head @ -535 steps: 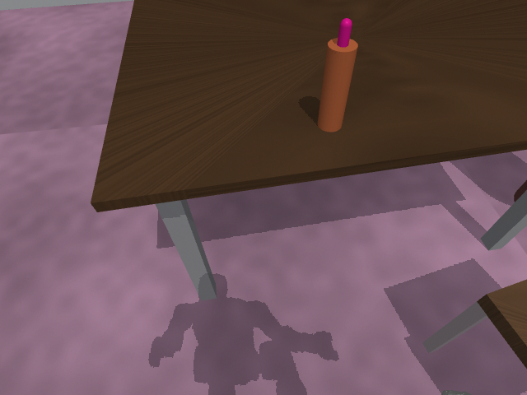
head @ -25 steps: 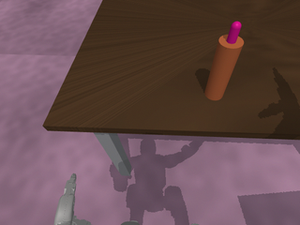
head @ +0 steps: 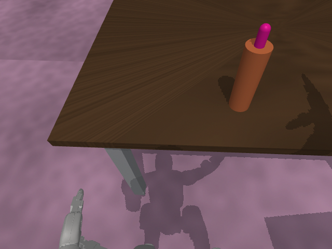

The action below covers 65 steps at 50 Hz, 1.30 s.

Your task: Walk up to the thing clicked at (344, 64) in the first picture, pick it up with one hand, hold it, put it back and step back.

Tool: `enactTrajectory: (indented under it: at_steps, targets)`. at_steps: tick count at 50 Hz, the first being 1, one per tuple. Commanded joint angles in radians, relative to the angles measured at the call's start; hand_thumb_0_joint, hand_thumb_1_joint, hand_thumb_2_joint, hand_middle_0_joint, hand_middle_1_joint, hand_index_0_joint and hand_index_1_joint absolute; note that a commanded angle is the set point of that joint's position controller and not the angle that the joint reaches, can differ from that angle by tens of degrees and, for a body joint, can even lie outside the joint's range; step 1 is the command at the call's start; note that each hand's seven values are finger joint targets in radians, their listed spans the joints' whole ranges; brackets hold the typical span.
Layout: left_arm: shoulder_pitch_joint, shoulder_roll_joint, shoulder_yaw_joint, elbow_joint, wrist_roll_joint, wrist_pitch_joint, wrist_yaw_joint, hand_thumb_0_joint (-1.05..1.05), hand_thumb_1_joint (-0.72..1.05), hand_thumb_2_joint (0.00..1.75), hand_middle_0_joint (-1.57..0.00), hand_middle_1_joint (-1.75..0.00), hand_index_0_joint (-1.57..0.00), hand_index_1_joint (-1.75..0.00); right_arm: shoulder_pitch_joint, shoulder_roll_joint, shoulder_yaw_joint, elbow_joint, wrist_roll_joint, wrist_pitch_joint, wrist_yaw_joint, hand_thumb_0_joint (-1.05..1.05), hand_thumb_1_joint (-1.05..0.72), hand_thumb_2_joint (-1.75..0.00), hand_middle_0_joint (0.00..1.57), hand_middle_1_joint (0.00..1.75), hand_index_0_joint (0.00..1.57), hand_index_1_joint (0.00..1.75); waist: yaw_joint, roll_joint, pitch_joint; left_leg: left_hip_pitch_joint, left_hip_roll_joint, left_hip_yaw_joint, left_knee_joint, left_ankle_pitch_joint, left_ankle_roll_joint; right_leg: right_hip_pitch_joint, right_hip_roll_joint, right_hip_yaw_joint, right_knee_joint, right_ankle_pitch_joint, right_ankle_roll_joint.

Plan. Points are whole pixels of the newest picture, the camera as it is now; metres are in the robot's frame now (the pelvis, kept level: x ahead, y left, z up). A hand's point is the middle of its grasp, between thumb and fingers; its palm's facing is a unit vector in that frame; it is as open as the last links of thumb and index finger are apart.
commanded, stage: approach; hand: right
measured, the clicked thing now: (249, 72) +0.49 -0.15 +0.12
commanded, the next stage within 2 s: close in in 0.24 s
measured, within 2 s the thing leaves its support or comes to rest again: neither
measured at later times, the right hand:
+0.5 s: hand (272, 98) +0.46 -0.22 +0.06, palm faces +0.01 +1.00 +0.06, open 17.5 cm
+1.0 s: hand (251, 98) +0.46 -0.17 +0.06, palm faces +0.06 +1.00 +0.02, open 17.8 cm
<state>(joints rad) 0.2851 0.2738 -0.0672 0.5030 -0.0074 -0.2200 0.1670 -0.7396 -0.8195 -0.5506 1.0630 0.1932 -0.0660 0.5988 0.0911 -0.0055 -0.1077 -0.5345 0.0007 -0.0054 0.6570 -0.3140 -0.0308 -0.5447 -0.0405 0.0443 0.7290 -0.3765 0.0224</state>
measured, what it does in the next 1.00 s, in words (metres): stands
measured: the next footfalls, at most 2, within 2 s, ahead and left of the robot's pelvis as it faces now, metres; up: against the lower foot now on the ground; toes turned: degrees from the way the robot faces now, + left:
none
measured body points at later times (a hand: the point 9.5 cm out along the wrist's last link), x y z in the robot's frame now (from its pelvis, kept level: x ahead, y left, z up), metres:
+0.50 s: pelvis -0.01 +0.00 -0.02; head +0.08 -0.03 +0.42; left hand +0.13 +0.26 -0.06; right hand +0.45 -0.27 +0.06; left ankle +0.00 +0.14 -0.72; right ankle -0.01 -0.13 -0.72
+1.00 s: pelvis -0.02 +0.00 -0.03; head +0.06 -0.01 +0.41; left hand +0.12 +0.27 -0.07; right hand +0.45 -0.22 +0.06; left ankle +0.00 +0.14 -0.72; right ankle -0.01 -0.13 -0.72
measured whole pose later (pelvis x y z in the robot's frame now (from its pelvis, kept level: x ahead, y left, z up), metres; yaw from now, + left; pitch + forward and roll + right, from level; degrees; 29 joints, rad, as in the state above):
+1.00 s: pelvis -0.02 +0.00 -0.03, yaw +1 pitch +16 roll +1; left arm 0.38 0.23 0.06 0.21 0.02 -0.09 0.01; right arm -0.74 -0.36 -0.36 0.93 0.09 -0.25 0.13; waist 0.13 0.00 -0.12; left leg -0.78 0.00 -0.03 0.91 -0.40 -0.03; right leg -0.77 -0.04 0.02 0.95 -0.46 0.02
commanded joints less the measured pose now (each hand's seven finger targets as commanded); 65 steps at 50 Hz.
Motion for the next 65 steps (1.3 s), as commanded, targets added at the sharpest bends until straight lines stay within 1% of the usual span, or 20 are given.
enactTrajectory:
  at_steps: [1,11,14,17,19,22,24,28,31,32,35,37,44,51,53,56,58,60,63,65]
  targets:
    - [0.001,0.140,0.080,-0.098,0.002,-0.053,0.013,0.00,-0.55,0.04,-0.05,-0.05,-0.05,-0.05,-0.326,-0.302,-0.015,-0.141,0.031,-0.038,-0.001,0.00,0.54,-0.02,0.06,0.04,0.06,0.04,0.002,-0.108,-0.260,0.117,-0.018,0.025,-0.050,0.295,0.033,0.164,0.028,-0.030,-0.073,0.353,-0.034]
    - [0.004,0.127,0.074,-0.093,0.017,-0.061,-0.003,0.00,-0.55,0.05,-0.06,-0.05,-0.05,-0.06,-0.423,-0.107,0.093,-0.179,0.043,-0.113,-0.044,0.00,0.53,-0.05,0.06,0.04,0.05,0.04,0.048,-0.124,-0.338,-0.008,-0.020,0.020,0.023,0.296,0.027,0.188,0.024,-0.018,0.008,0.400,-0.029]
    - [-0.009,0.136,0.091,-0.143,0.024,-0.057,-0.019,0.00,-0.55,0.04,-0.06,-0.06,-0.06,-0.06,-0.382,-0.061,0.093,-0.118,0.028,-0.149,-0.099,0.00,0.52,-0.05,0.05,0.05,0.05,0.05,0.062,-0.098,-0.286,-0.075,-0.025,0.027,0.050,0.226,0.031,0.119,0.016,-0.012,0.021,0.347,-0.024]
    - [0.056,0.130,0.102,-0.217,0.031,-0.037,-0.038,0.00,-0.55,0.04,-0.06,-0.06,-0.06,-0.06,-0.510,-0.129,0.038,-0.325,0.014,-0.216,-0.169,0.00,0.52,-0.06,0.05,0.05,0.05,0.05,0.038,-0.174,-0.489,-0.005,-0.019,0.011,0.081,0.289,0.028,0.179,0.029,-0.024,0.061,0.388,-0.023]
    - [0.052,0.132,0.123,-0.257,0.026,-0.025,-0.053,0.00,-0.55,0.04,-0.06,-0.06,-0.07,-0.06,-0.405,-0.070,0.043,-0.248,0.008,-0.227,-0.207,0.00,0.57,-0.03,0.05,0.04,0.05,0.04,0.034,-0.118,-0.397,-0.026,-0.024,0.020,0.104,0.271,0.028,0.093,0.029,-0.024,0.070,0.356,-0.021]
    - [0.028,0.120,0.127,-0.355,0.032,-0.010,-0.070,0.00,-0.55,0.04,-0.06,-0.06,-0.06,-0.05,-0.494,-0.057,0.030,-0.371,-0.018,-0.266,-0.281,0.00,0.60,-0.03,0.05,0.04,0.05,0.04,0.014,-0.168,-0.540,0.001,-0.024,0.014,0.134,0.294,0.032,0.135,0.025,-0.027,0.100,0.402,-0.016]
    - [0.078,0.087,0.118,-0.332,0.032,0.011,-0.086,0.00,-0.55,0.05,-0.06,-0.06,-0.06,-0.06,-0.463,-0.005,0.045,-0.352,-0.031,-0.267,-0.322,0.00,0.59,-0.03,0.05,0.04,0.05,0.04,0.002,-0.196,-0.490,-0.003,-0.024,0.013,0.143,0.283,0.037,0.095,0.030,-0.034,0.102,0.381,-0.013]
    - [0.017,0.159,0.207,-0.386,0.035,0.033,-0.101,0.00,-0.55,0.05,-0.05,-0.06,-0.06,-0.05,-0.466,0.035,0.068,-0.382,-0.067,-0.273,-0.383,0.00,0.60,-0.03,0.04,0.04,0.04,0.04,0.013,-0.209,-0.557,-0.036,-0.030,0.023,0.160,0.285,0.039,0.145,0.009,-0.023,0.122,0.462,-0.006]
    - [0.019,0.091,0.147,-0.424,0.025,0.049,-0.121,0.00,-0.56,0.05,-0.05,-0.05,-0.05,-0.05,-0.360,0.197,0.133,-0.282,-0.064,-0.255,-0.400,0.00,0.61,-0.03,0.04,0.05,0.04,0.05,0.023,-0.097,-0.451,-0.004,-0.032,0.033,0.153,0.269,0.039,0.046,0.009,-0.020,0.099,0.391,-0.010]
    - [-0.021,0.095,0.147,-0.482,0.021,0.051,-0.123,0.00,-0.56,0.05,-0.05,-0.05,-0.05,-0.05,-0.440,0.157,0.110,-0.391,-0.066,-0.268,-0.409,0.00,0.61,-0.03,0.04,0.05,0.04,0.05,0.012,-0.109,-0.555,0.033,-0.030,0.028,0.159,0.305,0.037,0.083,0.008,-0.022,0.104,0.416,-0.011]
    - [0.072,0.154,0.213,-0.486,0.018,0.068,-0.122,0.00,-0.55,0.05,-0.05,-0.06,-0.05,-0.05,-0.410,0.160,0.119,-0.315,-0.080,-0.253,-0.429,0.00,0.61,-0.03,0.04,0.05,0.04,0.05,0.045,-0.057,-0.494,0.028,-0.032,0.028,0.150,0.294,0.032,0.072,0.013,-0.029,0.093,0.361,-0.019]
    - [0.113,0.086,0.163,-0.446,0.016,0.076,-0.135,0.00,-0.55,0.04,-0.05,-0.05,-0.05,-0.05,-0.362,0.230,0.157,-0.243,-0.084,-0.242,-0.435,0.00,0.60,-0.04,0.04,0.05,0.04,0.05,0.047,-0.045,-0.348,-0.017,-0.028,0.021,0.131,0.251,0.028,0.007,0.018,-0.043,0.085,0.282,-0.028]
    - [0.120,0.105,0.220,-0.439,0.020,0.075,-0.146,0.00,-0.53,0.03,-0.05,-0.06,-0.06,-0.05,-0.443,0.255,0.172,-0.318,-0.092,-0.252,-0.455,0.00,0.60,-0.04,0.03,0.05,0.03,0.05,0.059,-0.053,-0.339,-0.091,-0.024,0.011,0.145,0.169,0.030,-0.011,0.020,-0.045,0.098,0.184,-0.034]
    - [0.090,0.121,0.232,-0.469,0.023,0.078,-0.144,0.00,-0.61,0.09,-0.05,-0.04,-0.03,-0.06,-0.467,0.284,0.184,-0.324,-0.103,-0.248,-0.488,0.00,0.59,-0.06,0.04,0.05,0.04,0.05,0.057,-0.048,-0.464,-0.028,-0.024,0.014,0.171,0.278,0.029,0.027,0.025,-0.041,0.129,0.296,-0.029]
    - [0.042,0.100,0.191,-0.544,0.022,0.074,-0.147,0.00,-0.61,0.10,-0.05,-0.04,-0.03,-0.06,-0.527,0.254,0.185,-0.411,-0.108,-0.262,-0.496,0.00,0.60,-0.05,0.06,0.06,0.06,0.06,0.030,-0.082,-0.554,0.013,-0.023,0.015,0.173,0.294,0.029,0.075,0.023,-0.043,0.128,0.329,-0.024]
    - [0.123,0.099,0.200,-0.460,0.020,0.092,-0.152,0.00,-0.61,0.10,-0.05,-0.04,-0.03,-0.06,-0.368,0.290,0.172,-0.237,-0.110,-0.242,-0.499,0.00,0.59,-0.04,0.08,0.06,0.08,0.06,0.032,-0.021,-0.406,-0.002,-0.024,0.016,0.163,0.280,0.029,-0.017,0.029,-0.048,0.111,0.295,-0.027]
    - [0.098,0.123,0.233,-0.501,0.023,0.091,-0.149,0.00,-0.58,0.07,-0.05,-0.05,-0.04,-0.06,-0.482,0.248,0.168,-0.361,-0.115,-0.266,-0.505,0.00,0.58,-0.03,0.17,0.13,0.17,0.13,0.039,-0.049,-0.494,0.038,-0.018,0.004,0.164,0.304,0.024,0.019,0.029,-0.056,0.118,0.295,-0.031]
    - [0.133,0.079,0.194,-0.446,0.022,0.096,-0.153,0.00,-0.57,0.06,-0.05,-0.05,-0.05,-0.06,-0.410,0.303,0.187,-0.287,-0.108,-0.254,-0.503,0.00,0.58,-0.07,0.32,0.20,0.32,0.20,0.040,-0.017,-0.354,-0.011,-0.020,0.003,0.144,0.222,0.021,-0.046,0.030,-0.058,0.109,0.208,-0.037]
    - [0.067,0.096,0.217,-0.467,0.026,0.087,-0.148,0.00,-0.56,0.06,-0.05,-0.05,-0.05,-0.05,-0.524,0.230,0.151,-0.329,-0.121,-0.284,-0.518,0.00,0.60,-0.09,0.44,0.26,0.44,0.26,0.061,-0.027,-0.400,-0.016,-0.014,-0.014,0.147,0.197,0.018,-0.054,0.029,-0.058,0.123,0.174,-0.043]
    - [0.075,0.075,0.194,-0.480,0.027,0.088,-0.150,0.00,-0.56,0.05,-0.05,-0.05,-0.05,-0.05,-0.515,0.270,0.176,-0.283,-0.125,-0.283,-0.520,0.00,0.57,-0.12,0.48,0.30,0.48,0.30,0.071,0.003,-0.386,-0.029,-0.017,-0.013,0.147,0.178,0.019,-0.070,0.029,-0.053,0.126,0.152,-0.046]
